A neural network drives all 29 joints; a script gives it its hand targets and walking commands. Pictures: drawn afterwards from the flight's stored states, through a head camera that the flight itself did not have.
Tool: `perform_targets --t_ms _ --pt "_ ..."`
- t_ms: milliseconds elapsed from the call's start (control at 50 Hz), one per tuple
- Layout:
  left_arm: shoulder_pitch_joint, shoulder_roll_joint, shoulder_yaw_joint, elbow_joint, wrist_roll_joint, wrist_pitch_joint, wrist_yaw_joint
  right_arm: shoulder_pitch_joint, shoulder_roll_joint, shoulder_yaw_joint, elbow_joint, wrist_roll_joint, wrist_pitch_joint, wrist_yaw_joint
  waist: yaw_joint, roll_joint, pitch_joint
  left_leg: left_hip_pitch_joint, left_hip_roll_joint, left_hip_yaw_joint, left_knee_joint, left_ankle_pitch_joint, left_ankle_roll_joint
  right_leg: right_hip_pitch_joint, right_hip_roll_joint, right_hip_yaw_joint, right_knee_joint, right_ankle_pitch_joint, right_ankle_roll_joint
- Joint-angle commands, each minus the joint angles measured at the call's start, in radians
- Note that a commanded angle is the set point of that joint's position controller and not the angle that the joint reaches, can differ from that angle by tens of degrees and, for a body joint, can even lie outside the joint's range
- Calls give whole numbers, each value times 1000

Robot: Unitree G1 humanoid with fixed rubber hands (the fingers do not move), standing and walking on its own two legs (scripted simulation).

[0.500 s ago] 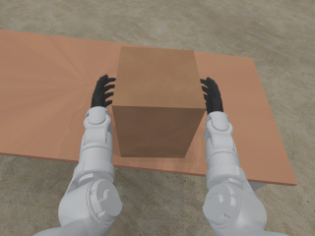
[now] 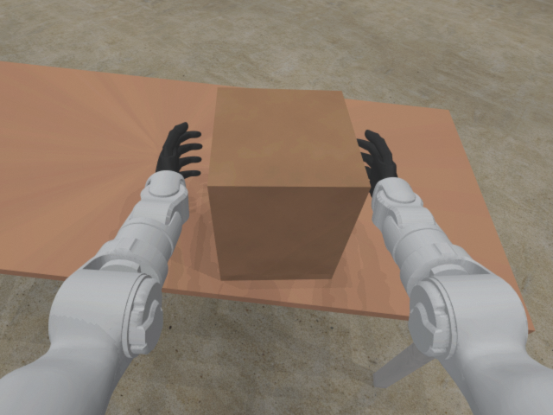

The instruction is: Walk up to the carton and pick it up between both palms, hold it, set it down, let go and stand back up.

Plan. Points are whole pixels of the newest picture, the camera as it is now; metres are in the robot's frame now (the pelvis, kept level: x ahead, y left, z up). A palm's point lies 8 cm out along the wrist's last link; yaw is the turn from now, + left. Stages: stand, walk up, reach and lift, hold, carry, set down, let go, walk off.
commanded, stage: set down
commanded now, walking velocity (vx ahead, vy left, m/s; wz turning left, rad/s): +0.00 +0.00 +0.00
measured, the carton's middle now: (278, 190) +0.49 +0.05 +0.04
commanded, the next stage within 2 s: none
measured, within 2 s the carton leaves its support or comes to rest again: neither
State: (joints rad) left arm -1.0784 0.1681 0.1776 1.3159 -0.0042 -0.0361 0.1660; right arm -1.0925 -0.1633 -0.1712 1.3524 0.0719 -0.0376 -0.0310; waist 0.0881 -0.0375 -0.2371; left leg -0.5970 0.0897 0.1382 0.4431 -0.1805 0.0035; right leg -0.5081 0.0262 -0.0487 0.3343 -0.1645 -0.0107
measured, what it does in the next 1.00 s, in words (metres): stands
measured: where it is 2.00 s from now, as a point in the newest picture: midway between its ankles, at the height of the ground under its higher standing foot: outside the picture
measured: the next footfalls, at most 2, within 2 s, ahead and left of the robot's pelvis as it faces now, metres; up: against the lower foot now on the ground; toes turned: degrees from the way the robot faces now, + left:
none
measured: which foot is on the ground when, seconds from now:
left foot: down 0.00-1.00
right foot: down 0.00-1.00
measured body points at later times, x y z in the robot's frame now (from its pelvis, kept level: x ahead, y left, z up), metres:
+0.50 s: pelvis -0.02 -0.03 -0.01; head +0.03 +0.00 +0.44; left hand +0.44 +0.26 +0.15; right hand +0.49 -0.16 +0.18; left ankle +0.00 +0.11 -0.74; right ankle -0.03 -0.12 -0.74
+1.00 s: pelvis -0.01 -0.02 +0.00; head +0.03 +0.01 +0.45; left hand +0.45 +0.25 +0.20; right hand +0.51 -0.15 +0.25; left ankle +0.00 +0.11 -0.74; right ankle -0.03 -0.12 -0.74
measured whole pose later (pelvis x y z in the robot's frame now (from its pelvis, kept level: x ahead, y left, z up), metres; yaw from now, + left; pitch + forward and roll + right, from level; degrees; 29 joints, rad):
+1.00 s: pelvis -0.01 -0.02 +0.00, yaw +3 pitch +16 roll -1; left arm -1.25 0.39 -0.06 1.25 -0.28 0.21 0.06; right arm -1.34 -0.40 0.12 1.35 0.45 0.17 0.00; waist 0.05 -0.05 -0.23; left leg -0.51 0.06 0.06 0.38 -0.14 -0.02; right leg -0.44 0.03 -0.07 0.33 -0.17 -0.03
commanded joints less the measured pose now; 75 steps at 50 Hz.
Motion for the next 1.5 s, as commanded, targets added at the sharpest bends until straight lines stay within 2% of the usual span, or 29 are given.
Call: perform_targets --t_ms 0,60,160,260,300,320,340,400,480,620,660,700,720,800,820,900,940,960,1000,1080,1120,1140,1160,1200,1220,1280,1380,1440,1480 --pt "-430 147 -102 8 -120 -63 -28 -451 -217 84 -63 102 -62 -9 18 52 -537 479 -30 -86 129 590 -70 13 37 -4 22 272 0" --pt "-460 168 -147 57 -177 -93 -60 -463 -241 108 -8 125 -81 -13 -30 22 -523 389 -38 -93 115 556 -71 79 32 -10 58 362 12" --pt "-503 228 -206 108 -249 -150 -108 -496 -265 181 21 212 -100 4 -43 -7 -484 284 -46 -96 84 457 -55 137 12 5 97 402 28" --pt "-575 303 -242 -59 -315 -168 -109 -540 -298 246 -133 300 -92 33 -19 14 -692 204 -70 -74 65 415 -39 267 -8 32 149 470 46" --pt "-587 338 -250 -47 -335 -154 -117 -564 -278 278 -168 336 -74 30 -5 -1 -713 100 -78 -62 47 323 -18 349 -27 51 177 524 58" --pt "-591 343 -270 -9 -340 -149 -124 -572 -275 294 -134 347 -60 31 -12 6 -656 37 -82 -65 24 265 -9 376 -38 64 178 512 62" --pt "-578 355 -255 4 -333 -140 -127 -576 -267 319 -123 366 -45 33 10 3 -609 -15 -85 -65 -4 201 0 401 -46 72 179 492 60" --pt "-594 359 -288 23 -339 -105 -138 -563 -293 306 -36 374 -1 41 -10 52 -515 76 -79 -75 -18 172 -1 297 -42 56 150 381 52" --pt "-609 317 -341 107 -367 -47 -139 -585 -322 297 43 363 33 42 -44 54 -387 176 -59 -94 -18 151 -13 163 -27 30 88 210 33" --pt "-673 322 -365 32 -405 -9 -124 -655 -357 241 -59 334 53 44 -67 27 -528 253 -54 -113 -6 265 -20 160 -8 0 76 265 24" --pt "-715 328 -363 -40 -401 13 -110 -679 -381 212 -98 324 62 40 -76 52 -608 313 -47 -117 -7 310 -38 155 2 -20 74 274 16" --pt "-696 320 -336 -55 -377 54 -98 -692 -386 210 -111 321 83 41 -46 66 -618 384 -44 -121 11 376 -46 121 14 -21 59 271 8" --pt "-700 324 -324 -78 -361 72 -96 -682 -394 201 -110 313 88 41 -49 80 -635 419 -44 -119 22 412 -55 115 19 -22 53 286 7" --pt "-645 335 -245 -86 -316 158 -96 -691 -395 249 -118 343 140 46 2 34 -549 386 -61 -110 -6 432 -41 224 20 -8 54 377 19" --pt "-634 334 -256 -133 -306 180 -99 -673 -411 247 -132 356 148 45 -19 65 -559 416 -64 -108 -4 462 -48 246 25 -11 57 419 24" --pt "-607 350 -200 -206 -266 229 -105 -628 -394 283 -109 388 187 31 -12 65 -484 441 -68 -109 -8 475 -52 284 21 8 47 451 33" --pt "-593 334 -200 -291 -256 248 -101 -580 -399 282 -104 407 205 31 -35 101 -460 499 -62 -118 -19 506 -57 264 23 10 32 443 26" --pt "-606 351 -191 -286 -246 255 -98 -582 -385 279 -88 404 213 29 -29 108 -436 506 -64 -111 -16 498 -60 248 25 7 23 422 23" --pt "-586 368 -185 -294 -260 262 -105 -576 -382 305 -133 419 234 31 -15 73 -395 462 -69 -103 -32 442 -46 271 21 11 20 401 32" --pt "-477 354 -185 -322 -270 280 -123 -502 -353 320 -194 420 253 22 -31 33 -345 449 -75 -106 -55 377 -27 310 14 21 8 402 47" --pt "-467 343 -208 -310 -287 276 -140 -496 -342 292 -243 402 252 5 -58 52 -354 395 -87 -102 -60 364 -26 359 3 33 10 430 49" --pt "-387 327 -198 -299 -275 274 -152 -438 -334 301 -246 398 249 0 -53 37 -322 393 -86 -111 -70 356 -22 407 -3 37 11 454 46" --pt "-400 335 -207 -287 -282 269 -163 -450 -344 277 -269 387 245 -6 -78 39 -297 365 -88 -111 -78 313 -24 404 -8 39 14 439 48" --pt "-336 336 -178 -339 -266 252 -171 -397 -321 286 -354 379 224 -13 -54 10 -322 399 -92 -111 -82 335 -20 421 1 31 15 429 57" --pt "-343 336 -174 -383 -272 234 -168 -393 -338 254 -392 360 206 -16 -65 25 -365 410 -90 -113 -74 347 -26 408 7 29 19 419 55" --pt "-254 342 -120 -466 -224 220 -157 -315 -310 245 -491 359 172 -23 -28 18 -417 457 -91 -101 -62 422 -29 433 15 16 27 447 51" --pt "-190 343 -42 -681 -177 235 -140 -248 -307 198 -645 310 149 -48 -35 13 -436 477 -99 -100 -57 451 -30 447 15 23 28 475 62" --pt "-160 324 -38 -731 -177 260 -125 -213 -296 212 -638 332 171 -51 -31 35 -349 504 -96 -104 -54 425 -27 396 18 27 19 411 55" --pt "-164 309 -41 -707 -178 286 -121 -213 -287 204 -612 314 191 -47 -32 28 -287 496 -93 -109 -69 327 -22 354 20 24 -3 289 44"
